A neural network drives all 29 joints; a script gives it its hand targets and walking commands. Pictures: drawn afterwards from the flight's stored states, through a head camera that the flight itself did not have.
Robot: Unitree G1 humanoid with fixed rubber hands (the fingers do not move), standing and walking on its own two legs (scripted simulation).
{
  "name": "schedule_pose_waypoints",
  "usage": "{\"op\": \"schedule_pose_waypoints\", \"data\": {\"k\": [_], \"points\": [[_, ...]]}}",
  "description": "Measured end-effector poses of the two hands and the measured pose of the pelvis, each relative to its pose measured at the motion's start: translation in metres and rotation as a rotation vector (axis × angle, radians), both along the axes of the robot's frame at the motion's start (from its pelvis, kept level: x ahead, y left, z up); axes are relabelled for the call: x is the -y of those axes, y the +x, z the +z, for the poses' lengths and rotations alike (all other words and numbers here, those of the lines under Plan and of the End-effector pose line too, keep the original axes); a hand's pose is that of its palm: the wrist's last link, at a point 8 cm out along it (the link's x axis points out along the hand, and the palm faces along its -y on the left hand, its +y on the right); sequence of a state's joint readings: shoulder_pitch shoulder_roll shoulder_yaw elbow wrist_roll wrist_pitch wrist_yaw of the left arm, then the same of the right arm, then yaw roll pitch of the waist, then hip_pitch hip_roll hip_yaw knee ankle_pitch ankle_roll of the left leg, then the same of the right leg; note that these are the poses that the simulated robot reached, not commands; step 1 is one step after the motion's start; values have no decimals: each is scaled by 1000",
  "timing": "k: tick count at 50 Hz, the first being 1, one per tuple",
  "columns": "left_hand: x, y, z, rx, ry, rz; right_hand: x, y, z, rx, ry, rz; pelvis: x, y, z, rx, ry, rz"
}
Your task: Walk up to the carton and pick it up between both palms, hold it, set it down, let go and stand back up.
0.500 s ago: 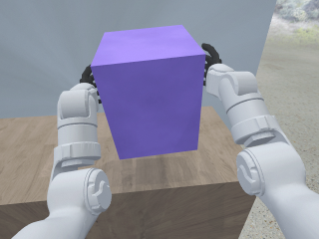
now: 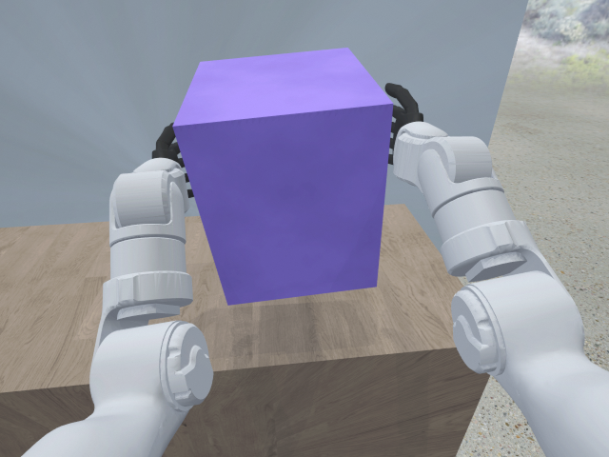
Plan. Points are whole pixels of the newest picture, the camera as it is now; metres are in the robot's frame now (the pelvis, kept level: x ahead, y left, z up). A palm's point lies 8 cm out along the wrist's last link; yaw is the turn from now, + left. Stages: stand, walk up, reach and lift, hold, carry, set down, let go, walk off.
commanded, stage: hold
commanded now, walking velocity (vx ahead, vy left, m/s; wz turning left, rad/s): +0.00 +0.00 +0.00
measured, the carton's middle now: (288, 174) +0.40 +0.01 +0.27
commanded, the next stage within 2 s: none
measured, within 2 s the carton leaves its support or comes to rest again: neither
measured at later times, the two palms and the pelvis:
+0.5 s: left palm (169, 177) +0.37 +0.16 +0.29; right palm (406, 141) +0.37 -0.13 +0.32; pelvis +0.00 +0.00 +0.00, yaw +0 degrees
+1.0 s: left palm (169, 177) +0.37 +0.16 +0.29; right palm (406, 142) +0.37 -0.13 +0.32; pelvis +0.00 +0.00 +0.00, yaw +0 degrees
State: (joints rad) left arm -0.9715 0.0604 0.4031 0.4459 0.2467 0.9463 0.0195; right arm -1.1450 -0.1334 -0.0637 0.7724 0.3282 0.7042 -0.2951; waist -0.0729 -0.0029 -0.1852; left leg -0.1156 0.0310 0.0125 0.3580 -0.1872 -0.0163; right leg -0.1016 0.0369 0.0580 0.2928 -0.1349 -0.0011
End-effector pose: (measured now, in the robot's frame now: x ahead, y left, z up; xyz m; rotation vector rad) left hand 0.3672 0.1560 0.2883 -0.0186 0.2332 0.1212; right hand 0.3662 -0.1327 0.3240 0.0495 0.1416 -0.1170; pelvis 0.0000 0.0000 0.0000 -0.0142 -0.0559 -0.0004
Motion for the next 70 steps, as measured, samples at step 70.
{"op": "schedule_pose_waypoints", "data": {"k": [70], "points": [[0,0,1,3,0,0,0,0,0,-6,-1,-1,0,0,0,0,0,1]]}}
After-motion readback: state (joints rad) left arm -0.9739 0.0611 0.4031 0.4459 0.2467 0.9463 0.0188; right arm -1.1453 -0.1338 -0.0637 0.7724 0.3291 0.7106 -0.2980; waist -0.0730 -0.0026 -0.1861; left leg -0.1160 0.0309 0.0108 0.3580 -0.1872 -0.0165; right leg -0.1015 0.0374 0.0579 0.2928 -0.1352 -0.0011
